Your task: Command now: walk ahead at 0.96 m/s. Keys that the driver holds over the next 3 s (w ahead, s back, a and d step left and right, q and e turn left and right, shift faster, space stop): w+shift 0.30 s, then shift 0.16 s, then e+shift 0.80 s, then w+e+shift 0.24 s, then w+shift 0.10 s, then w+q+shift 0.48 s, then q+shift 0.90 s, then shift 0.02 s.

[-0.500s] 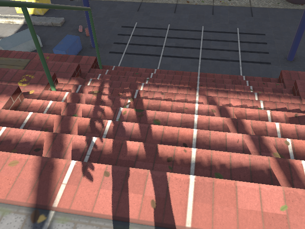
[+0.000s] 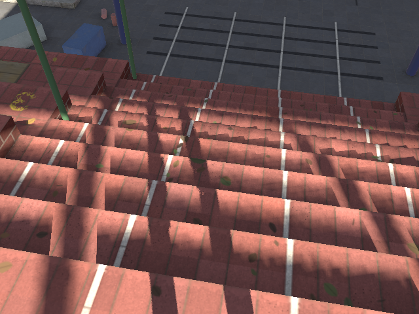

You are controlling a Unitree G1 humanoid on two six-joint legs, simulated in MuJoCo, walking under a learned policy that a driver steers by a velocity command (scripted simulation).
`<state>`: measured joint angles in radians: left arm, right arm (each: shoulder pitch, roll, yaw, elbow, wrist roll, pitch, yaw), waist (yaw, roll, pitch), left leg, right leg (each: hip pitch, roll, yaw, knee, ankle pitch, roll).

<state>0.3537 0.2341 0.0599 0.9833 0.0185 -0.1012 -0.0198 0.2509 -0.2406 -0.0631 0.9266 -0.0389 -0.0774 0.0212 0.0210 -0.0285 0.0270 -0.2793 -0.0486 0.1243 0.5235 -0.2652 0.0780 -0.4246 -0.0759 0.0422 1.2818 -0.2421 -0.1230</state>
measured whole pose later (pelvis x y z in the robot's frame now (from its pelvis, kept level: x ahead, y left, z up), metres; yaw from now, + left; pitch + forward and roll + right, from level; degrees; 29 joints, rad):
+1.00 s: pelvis +0.63 +0.12 -0.15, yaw -21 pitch -2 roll -1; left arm 0.14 0.29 0.07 0.70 0.02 0.13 0.05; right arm 0.29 -0.21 0.01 0.80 -0.02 -0.02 -0.04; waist 0.00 -0.04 0.04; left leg -0.35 0.07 0.18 0.58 -0.19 0.06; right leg -0.87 0.06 -0.06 2.01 -0.42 0.02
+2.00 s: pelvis +0.71 -0.14 -0.15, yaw -46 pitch +1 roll +0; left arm 0.25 0.28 0.03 0.74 0.06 -0.05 0.04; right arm 0.37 -0.32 -0.09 0.76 0.00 0.01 0.05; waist -0.05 -0.03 0.00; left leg -0.25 -0.11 0.01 0.60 -0.38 0.14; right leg -0.49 0.08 -0.02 1.89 -0.52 -0.08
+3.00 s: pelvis +0.94 -0.40 -0.32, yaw +9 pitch +0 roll -1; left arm 0.20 0.28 0.04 0.67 0.05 0.06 0.03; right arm 0.19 -0.26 -0.04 0.68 -0.01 0.10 0.00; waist 0.00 -0.05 0.02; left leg -0.46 -0.11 -0.07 0.83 -0.37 0.08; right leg -0.65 -0.05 0.04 1.31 -0.38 0.06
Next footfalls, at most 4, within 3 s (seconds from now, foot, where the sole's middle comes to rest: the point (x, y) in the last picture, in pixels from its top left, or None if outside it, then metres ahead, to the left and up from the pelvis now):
0.30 right None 0.46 -0.05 -0.77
0.76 left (177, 248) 0.77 0.16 -0.91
1.40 right None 0.48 -0.01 -0.77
1.94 left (249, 252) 0.76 -0.11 -0.91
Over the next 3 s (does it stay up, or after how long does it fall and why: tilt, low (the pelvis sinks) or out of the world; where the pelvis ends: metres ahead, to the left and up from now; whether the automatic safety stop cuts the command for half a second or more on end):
stays up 0.94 -0.40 -0.32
